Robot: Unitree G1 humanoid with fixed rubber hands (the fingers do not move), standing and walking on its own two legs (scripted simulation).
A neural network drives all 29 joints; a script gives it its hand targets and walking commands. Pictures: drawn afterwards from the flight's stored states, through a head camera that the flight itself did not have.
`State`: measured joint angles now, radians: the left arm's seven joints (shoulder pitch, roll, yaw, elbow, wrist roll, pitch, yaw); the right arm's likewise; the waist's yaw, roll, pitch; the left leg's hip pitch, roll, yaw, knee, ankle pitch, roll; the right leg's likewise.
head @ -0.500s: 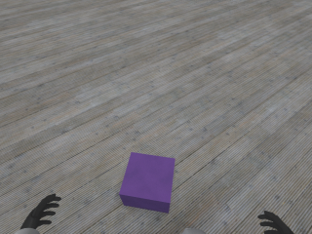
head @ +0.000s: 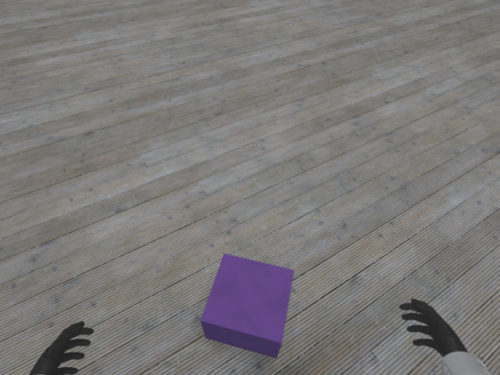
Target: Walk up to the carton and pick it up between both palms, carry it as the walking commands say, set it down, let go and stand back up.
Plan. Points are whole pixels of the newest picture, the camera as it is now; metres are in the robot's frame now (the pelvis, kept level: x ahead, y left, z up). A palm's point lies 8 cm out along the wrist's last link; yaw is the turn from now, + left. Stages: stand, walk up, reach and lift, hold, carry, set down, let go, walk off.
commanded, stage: walk up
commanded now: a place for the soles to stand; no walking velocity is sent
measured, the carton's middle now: (249, 304) +0.48 +0.00 -0.67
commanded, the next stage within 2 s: none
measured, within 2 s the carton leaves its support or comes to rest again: neither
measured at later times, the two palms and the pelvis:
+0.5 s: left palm out of the picture +0.11 +0.42 -0.07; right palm out of the picture +0.11 -0.22 -0.06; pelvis +0.01 +0.09 -0.01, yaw -6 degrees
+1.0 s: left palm (40, 295) +0.27 +0.38 -0.06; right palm out of the picture +0.11 -0.21 -0.05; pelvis +0.04 +0.12 -0.01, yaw -15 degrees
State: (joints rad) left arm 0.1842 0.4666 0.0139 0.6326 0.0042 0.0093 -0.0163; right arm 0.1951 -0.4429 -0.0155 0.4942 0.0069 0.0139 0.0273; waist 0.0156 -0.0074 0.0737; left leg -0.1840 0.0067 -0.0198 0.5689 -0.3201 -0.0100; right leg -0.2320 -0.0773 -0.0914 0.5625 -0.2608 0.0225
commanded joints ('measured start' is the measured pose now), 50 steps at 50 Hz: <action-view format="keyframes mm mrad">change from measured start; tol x32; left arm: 1 -40 179 53 -62 0 -16 2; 50 15 165 79 -79 4 6 29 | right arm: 1 -29 -169 -57 -66 0 -15 -2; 50 28 -177 -60 -111 -23 2 -5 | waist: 1 -7 24 -75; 50 -34 75 -72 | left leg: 1 -49 100 -86 -117 201 53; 8 -481 90 -59 466 -253 35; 16 230 1 101 48 -63 43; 18 -91 406 -410 -347 -388 226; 31 -237 68 -9 308 -306 36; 36 -76 295 -248 -210 49 138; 50 -40 215 46 -93 148 92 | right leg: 1 62 -93 91 -103 95 -61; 8 155 -421 561 -254 -149 -330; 14 -185 -190 207 -194 -276 -205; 20 -305 101 197 686 -339 -49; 27 55 79 80 1 -118 -83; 30 3 -251 663 -243 -186 -220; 37 -16 78 160 152 -146 -56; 50 2 43 219 71 216 -91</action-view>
